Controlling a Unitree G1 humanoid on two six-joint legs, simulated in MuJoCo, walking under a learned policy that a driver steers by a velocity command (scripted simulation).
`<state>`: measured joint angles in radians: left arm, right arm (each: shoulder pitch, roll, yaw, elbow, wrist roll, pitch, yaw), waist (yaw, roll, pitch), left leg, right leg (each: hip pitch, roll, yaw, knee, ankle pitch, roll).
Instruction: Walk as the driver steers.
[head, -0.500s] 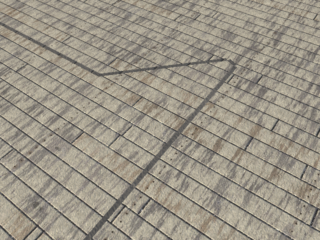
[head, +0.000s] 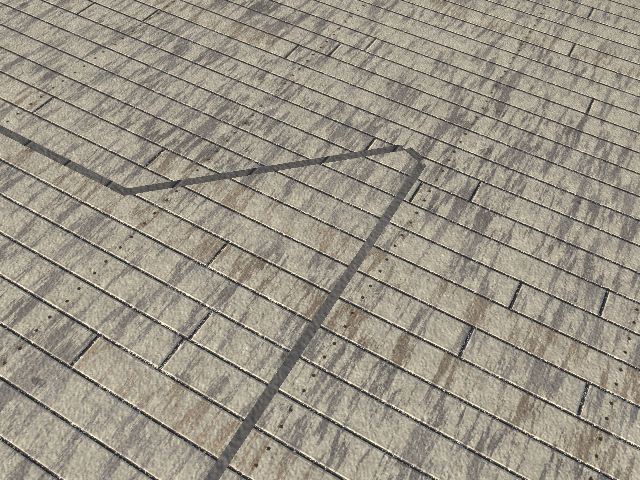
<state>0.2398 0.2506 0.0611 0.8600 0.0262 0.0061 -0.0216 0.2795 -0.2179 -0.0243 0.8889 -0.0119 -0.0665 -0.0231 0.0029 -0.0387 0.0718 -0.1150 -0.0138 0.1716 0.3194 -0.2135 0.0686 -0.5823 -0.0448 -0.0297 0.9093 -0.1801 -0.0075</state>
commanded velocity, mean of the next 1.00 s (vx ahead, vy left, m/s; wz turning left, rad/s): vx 0.04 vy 0.00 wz -0.55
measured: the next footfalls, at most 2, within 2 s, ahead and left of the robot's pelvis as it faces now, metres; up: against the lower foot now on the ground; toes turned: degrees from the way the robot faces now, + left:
right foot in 0.18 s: +0.15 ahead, -0.10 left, +0.00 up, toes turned -10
left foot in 0.64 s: +0.14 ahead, +0.10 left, +0.00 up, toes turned -26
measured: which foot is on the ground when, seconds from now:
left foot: down 0.00-0.18, up 0.20-0.62, down 0.64-1.00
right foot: up 0.00-0.16, down 0.18-0.64, up 0.66-1.00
